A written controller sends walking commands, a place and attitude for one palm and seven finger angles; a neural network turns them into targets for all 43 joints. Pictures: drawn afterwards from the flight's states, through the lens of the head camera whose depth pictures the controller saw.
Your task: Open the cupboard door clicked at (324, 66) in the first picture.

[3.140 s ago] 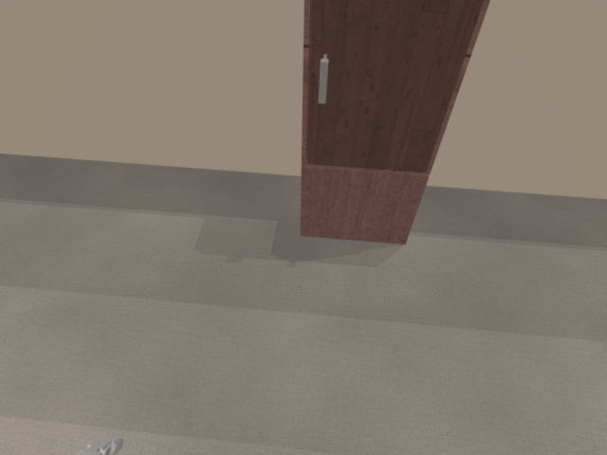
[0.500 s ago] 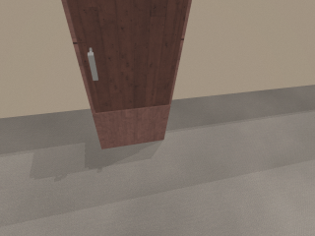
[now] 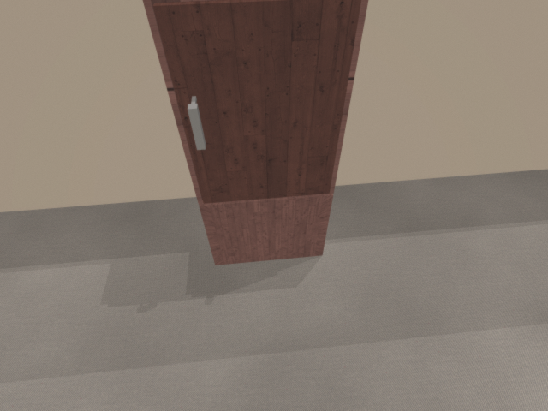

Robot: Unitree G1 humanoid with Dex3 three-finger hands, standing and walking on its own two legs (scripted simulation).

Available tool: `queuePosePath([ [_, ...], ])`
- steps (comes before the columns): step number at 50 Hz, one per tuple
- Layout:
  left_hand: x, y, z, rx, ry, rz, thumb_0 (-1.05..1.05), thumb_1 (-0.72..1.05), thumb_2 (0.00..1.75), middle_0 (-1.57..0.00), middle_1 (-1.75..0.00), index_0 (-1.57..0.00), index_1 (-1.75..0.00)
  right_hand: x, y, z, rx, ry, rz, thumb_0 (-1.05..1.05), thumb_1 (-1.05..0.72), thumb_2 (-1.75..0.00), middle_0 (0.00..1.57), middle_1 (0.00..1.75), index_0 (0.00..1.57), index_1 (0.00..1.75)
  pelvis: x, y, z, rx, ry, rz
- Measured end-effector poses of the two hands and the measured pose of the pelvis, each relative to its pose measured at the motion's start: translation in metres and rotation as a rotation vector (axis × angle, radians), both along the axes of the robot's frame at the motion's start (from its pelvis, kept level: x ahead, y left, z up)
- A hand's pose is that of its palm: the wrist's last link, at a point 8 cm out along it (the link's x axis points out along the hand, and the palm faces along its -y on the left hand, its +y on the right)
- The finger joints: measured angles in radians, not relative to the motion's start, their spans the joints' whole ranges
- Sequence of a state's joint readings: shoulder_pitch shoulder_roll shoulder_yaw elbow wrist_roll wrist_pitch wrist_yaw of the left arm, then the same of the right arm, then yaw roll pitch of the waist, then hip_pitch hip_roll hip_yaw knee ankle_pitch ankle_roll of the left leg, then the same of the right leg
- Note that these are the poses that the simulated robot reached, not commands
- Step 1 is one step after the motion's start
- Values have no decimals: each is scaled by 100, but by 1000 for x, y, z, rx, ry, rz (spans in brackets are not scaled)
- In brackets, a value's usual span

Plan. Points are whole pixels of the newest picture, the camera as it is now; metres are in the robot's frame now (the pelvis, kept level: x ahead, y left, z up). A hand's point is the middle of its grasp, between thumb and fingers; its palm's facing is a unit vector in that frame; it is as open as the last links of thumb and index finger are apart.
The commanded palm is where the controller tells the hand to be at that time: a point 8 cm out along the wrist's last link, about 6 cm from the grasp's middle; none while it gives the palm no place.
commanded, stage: take the last steps up to it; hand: left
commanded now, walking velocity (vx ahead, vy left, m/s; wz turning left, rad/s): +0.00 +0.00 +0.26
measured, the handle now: (197, 123) +0.77 +0.21 -0.01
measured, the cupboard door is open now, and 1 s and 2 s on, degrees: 0 0 0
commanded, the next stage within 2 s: come to a stop and stand still in 0.90 s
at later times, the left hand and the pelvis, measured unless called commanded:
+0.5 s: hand out of the picture -0.10 +0.18 -0.18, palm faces +0.20 -0.97 -0.12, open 7.4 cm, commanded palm none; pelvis +0.03 +0.04 +0.00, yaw +5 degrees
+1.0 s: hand (186, 336) +0.29 +0.18 -0.17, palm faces +0.04 -0.98 -0.21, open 7.3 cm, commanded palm none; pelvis +0.19 +0.00 -0.01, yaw +2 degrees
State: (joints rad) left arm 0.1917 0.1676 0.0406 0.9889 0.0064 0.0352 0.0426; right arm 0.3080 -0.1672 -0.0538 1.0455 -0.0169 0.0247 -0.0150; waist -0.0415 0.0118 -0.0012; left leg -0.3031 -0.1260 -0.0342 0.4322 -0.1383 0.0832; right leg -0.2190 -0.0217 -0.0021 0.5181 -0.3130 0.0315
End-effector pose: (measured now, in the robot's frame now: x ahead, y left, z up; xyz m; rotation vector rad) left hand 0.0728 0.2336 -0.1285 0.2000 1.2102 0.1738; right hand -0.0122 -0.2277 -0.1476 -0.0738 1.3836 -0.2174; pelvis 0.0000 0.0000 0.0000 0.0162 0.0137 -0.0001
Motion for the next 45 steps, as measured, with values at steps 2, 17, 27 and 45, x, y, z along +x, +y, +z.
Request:
queuePosePath([
  [2,-15,-6,2,10,9,22,0,91,90,-20,-30,-20,-30,9,-9,-3,5,-15,17,0,-91,-90,21,30,20,30,-3,-6,0,-11,-8,11],
  [17,-138,-26,-7,-94,184,226,0,91,90,-20,-30,-21,-30,96,-15,19,-52,-95,241,0,-91,-90,20,30,20,30,4,2,7,-10,-14,123],
  [27,-161,8,-21,-168,422,218,1,91,90,-20,-30,-20,-30,134,51,27,-63,-211,202,0,-92,-90,20,30,20,30,41,44,2,-24,-24,67],
  [45,176,21,-20,-27,-38,-26,0,91,90,-19,-30,-20,-30,57,34,-6,35,288,-32,0,-92,-90,21,30,20,30,165,12,-19,1,-33,32],
])
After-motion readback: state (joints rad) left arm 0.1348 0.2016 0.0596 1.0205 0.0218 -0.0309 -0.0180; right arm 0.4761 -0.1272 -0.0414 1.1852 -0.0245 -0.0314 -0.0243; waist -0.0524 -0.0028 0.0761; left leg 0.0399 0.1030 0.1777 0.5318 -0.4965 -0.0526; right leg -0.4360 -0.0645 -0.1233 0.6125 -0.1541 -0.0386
